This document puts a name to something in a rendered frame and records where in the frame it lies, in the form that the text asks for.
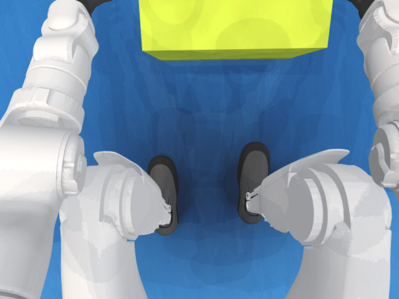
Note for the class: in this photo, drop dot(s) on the robot right hand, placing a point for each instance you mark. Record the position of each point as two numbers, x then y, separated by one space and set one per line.
362 6

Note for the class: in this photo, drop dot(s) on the left robot upper arm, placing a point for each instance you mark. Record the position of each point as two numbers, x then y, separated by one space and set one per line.
39 168

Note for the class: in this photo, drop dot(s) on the right robot thigh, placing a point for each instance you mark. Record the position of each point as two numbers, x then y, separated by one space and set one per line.
337 209

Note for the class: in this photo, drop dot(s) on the carton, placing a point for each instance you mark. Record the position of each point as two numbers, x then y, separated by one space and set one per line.
233 29

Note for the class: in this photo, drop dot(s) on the robot left forearm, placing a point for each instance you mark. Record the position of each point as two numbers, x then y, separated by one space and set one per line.
56 81

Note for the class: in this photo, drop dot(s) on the robot left hand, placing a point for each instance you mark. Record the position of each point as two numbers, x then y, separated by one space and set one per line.
90 5

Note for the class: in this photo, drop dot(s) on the robot right forearm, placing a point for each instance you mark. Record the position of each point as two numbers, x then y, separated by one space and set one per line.
378 39

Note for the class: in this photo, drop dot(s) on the right robot upper arm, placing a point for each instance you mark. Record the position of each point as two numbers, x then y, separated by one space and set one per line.
384 157

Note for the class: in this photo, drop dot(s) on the robot left foot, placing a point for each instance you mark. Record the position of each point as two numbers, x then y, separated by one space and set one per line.
163 171

